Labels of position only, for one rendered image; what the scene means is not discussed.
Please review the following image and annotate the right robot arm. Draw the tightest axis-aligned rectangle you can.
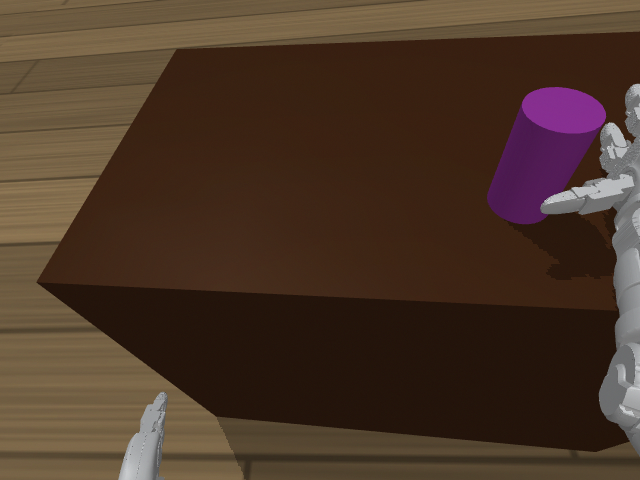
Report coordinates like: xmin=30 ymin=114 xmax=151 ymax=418
xmin=599 ymin=193 xmax=640 ymax=456

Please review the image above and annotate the can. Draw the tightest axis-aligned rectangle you can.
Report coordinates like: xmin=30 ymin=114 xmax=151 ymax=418
xmin=487 ymin=87 xmax=606 ymax=224

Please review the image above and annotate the left robot hand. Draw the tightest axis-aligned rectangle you can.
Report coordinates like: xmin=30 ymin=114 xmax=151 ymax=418
xmin=118 ymin=392 xmax=168 ymax=480

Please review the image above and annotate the right robot hand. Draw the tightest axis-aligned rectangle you can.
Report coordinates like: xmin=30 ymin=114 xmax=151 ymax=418
xmin=540 ymin=84 xmax=640 ymax=215

